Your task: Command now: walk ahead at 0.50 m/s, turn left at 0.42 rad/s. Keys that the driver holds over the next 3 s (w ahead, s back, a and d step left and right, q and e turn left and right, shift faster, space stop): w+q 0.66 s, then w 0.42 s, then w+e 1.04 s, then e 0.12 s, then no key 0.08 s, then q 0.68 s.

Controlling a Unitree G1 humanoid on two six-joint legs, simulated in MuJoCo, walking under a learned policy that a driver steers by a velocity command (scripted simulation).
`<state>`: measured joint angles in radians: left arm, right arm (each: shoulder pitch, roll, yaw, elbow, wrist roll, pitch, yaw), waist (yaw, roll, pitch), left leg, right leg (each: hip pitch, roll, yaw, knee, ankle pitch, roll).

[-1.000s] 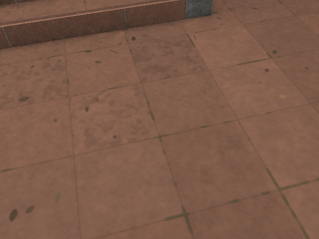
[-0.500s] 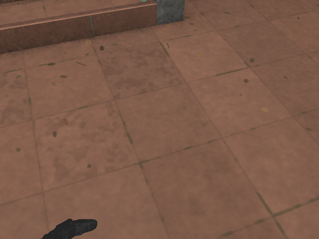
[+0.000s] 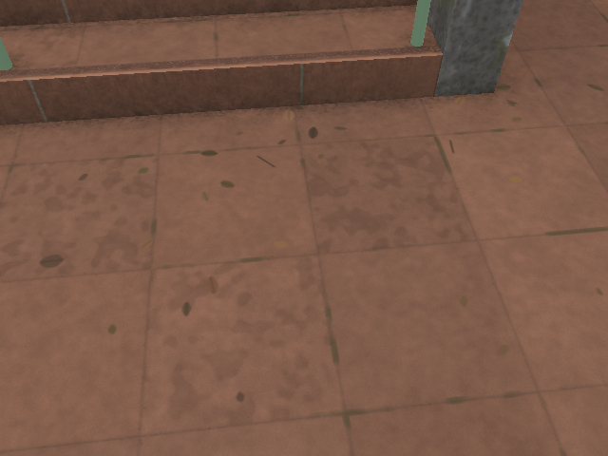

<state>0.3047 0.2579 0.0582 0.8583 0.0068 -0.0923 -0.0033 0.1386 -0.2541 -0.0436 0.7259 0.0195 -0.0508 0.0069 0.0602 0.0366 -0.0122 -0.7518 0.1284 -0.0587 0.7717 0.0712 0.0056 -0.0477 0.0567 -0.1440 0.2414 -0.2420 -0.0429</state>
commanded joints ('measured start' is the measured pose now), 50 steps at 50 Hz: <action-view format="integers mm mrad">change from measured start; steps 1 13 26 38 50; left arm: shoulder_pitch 19 -171 -407 -83 35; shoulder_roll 177 136 90 93 191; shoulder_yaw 45 11 4 22 38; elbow -40 -167 -253 -168 -55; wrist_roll -5 -6 -12 11 -34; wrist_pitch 11 -59 -24 -14 2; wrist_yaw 7 8 -13 -9 -10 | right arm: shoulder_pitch -139 157 253 127 -136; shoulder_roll -51 -152 -173 -131 -55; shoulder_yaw -7 -61 -70 -50 -7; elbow -112 -99 -47 -130 -185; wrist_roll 10 -4 11 -7 0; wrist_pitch -13 -7 -5 -3 -23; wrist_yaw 20 7 -24 -20 17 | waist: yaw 31 -106 -137 -28 25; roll -73 -33 61 -108 -110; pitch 63 -113 4 -10 36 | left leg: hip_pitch -20 790 555 42 168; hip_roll -14 103 -20 -65 -60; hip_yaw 38 -394 -252 -89 51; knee -80 -489 -467 467 -138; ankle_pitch -32 -126 -97 -401 -87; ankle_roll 24 296 201 15 0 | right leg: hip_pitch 52 -734 -474 -40 -62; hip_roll -314 -155 -53 -309 -267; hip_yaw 82 228 199 509 236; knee -62 998 287 7 -56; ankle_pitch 269 -72 339 51 272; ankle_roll -138 33 82 -161 -149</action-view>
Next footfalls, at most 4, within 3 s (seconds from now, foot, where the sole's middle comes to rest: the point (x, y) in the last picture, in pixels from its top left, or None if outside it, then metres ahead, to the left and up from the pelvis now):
0.14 left None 0.25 0.15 -0.78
0.64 right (317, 415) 0.58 0.03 -0.78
1.12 left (173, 361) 0.69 0.38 -0.78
1.66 right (245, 245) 1.06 0.26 -0.78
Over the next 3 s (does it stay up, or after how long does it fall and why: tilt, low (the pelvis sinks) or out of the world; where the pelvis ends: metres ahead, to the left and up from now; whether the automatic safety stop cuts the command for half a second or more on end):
stays up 1.27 0.42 -0.02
